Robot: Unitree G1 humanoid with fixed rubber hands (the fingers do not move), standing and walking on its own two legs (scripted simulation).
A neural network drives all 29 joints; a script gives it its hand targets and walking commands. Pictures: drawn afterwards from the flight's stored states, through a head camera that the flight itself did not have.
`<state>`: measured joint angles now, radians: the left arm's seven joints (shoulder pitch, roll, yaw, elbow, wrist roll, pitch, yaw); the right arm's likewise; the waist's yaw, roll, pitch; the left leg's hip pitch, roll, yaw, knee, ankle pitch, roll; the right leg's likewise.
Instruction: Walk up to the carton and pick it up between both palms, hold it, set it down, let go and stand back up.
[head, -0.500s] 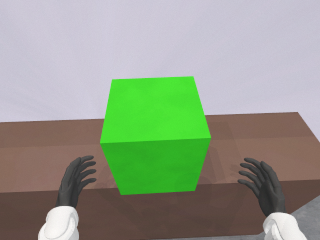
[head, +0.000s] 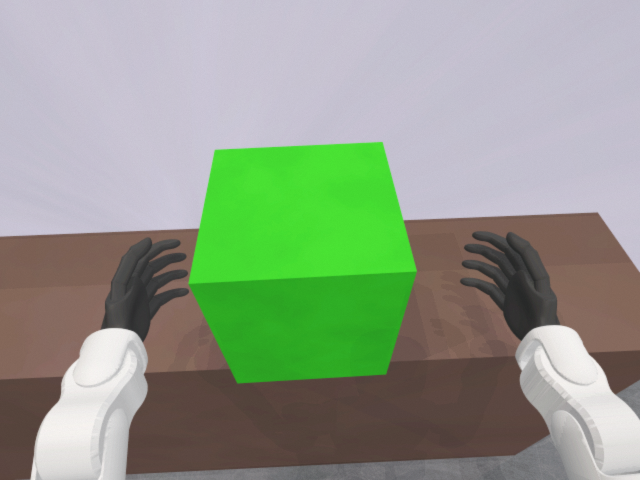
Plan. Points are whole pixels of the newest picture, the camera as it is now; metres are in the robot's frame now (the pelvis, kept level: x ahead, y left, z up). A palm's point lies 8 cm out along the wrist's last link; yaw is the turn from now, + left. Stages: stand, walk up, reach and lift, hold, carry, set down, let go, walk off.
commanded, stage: reach and lift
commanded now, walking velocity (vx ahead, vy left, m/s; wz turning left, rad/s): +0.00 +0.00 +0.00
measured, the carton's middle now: (305, 269) +0.36 +0.10 +0.05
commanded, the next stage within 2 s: none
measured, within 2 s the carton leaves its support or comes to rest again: neither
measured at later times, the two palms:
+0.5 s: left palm (115, 248) +0.28 +0.27 +0.17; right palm (509, 220) +0.37 -0.13 +0.17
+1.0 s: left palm (109, 187) +0.33 +0.29 +0.20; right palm (498, 155) +0.43 -0.11 +0.21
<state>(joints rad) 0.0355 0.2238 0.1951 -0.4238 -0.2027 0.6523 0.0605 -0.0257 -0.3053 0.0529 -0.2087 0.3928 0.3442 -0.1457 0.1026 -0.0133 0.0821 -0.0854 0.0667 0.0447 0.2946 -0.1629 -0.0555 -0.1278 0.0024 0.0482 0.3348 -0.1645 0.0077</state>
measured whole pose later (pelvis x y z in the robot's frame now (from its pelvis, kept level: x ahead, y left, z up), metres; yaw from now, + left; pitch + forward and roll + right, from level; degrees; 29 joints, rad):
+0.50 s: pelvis -0.01 +0.00 +0.00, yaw +1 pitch -1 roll +0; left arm -0.38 0.27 0.27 -0.22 -0.19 0.89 0.10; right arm -0.51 -0.34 0.08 0.12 0.49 0.49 -0.18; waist 0.09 -0.03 0.03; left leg -0.15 0.07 0.02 0.34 -0.16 -0.06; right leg -0.18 0.01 0.03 0.36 -0.16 0.00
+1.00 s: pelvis -0.01 +0.00 +0.00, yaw +3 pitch +2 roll -1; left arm -0.73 0.36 0.21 0.19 -0.22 0.84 0.11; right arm -0.87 -0.40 0.11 0.55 0.53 0.50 -0.14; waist 0.09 -0.02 -0.03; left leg -0.24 0.07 -0.02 0.37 -0.16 -0.06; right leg -0.23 0.01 0.00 0.35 -0.15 0.01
